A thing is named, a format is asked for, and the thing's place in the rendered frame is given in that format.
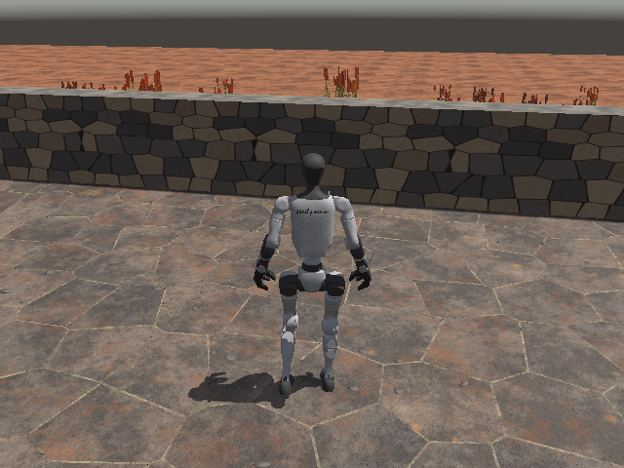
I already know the robot left upper arm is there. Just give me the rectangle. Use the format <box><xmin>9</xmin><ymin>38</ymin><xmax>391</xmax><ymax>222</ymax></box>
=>
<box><xmin>265</xmin><ymin>196</ymin><xmax>293</xmax><ymax>250</ymax></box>

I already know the robot left forearm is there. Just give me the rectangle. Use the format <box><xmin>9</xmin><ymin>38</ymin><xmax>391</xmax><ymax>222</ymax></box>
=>
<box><xmin>255</xmin><ymin>234</ymin><xmax>275</xmax><ymax>273</ymax></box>

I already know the robot left hand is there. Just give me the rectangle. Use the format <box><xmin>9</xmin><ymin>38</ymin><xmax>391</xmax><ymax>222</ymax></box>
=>
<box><xmin>253</xmin><ymin>269</ymin><xmax>276</xmax><ymax>291</ymax></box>

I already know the robot right upper arm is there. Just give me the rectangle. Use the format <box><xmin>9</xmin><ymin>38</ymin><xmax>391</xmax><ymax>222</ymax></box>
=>
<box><xmin>333</xmin><ymin>196</ymin><xmax>360</xmax><ymax>251</ymax></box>

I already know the robot right hand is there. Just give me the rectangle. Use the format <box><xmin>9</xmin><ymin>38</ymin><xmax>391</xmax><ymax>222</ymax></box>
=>
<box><xmin>349</xmin><ymin>268</ymin><xmax>371</xmax><ymax>291</ymax></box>

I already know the robot right forearm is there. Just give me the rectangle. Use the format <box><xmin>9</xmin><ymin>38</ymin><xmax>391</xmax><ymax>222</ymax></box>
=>
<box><xmin>350</xmin><ymin>235</ymin><xmax>369</xmax><ymax>273</ymax></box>

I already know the robot left foot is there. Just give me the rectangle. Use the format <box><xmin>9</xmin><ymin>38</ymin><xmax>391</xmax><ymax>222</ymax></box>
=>
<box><xmin>279</xmin><ymin>374</ymin><xmax>294</xmax><ymax>395</ymax></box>

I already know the robot torso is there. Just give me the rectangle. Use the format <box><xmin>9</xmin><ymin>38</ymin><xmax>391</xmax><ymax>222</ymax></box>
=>
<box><xmin>290</xmin><ymin>191</ymin><xmax>335</xmax><ymax>293</ymax></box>

